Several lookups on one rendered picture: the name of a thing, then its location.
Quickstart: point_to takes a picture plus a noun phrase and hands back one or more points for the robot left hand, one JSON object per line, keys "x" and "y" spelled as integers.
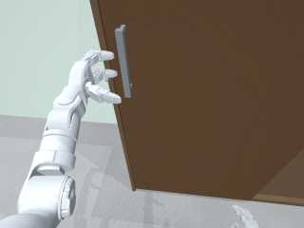
{"x": 82, "y": 76}

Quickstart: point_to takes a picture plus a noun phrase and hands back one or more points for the left robot upper arm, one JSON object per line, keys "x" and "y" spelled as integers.
{"x": 46, "y": 200}

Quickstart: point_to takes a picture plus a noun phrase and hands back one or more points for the robot right hand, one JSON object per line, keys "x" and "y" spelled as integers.
{"x": 245, "y": 217}

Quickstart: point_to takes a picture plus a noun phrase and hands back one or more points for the left robot forearm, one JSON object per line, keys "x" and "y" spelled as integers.
{"x": 56, "y": 153}

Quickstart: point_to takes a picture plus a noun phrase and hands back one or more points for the wardrobe door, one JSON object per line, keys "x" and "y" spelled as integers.
{"x": 217, "y": 98}
{"x": 289, "y": 182}

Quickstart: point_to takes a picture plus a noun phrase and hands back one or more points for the handle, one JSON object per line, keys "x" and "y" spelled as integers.
{"x": 122, "y": 53}

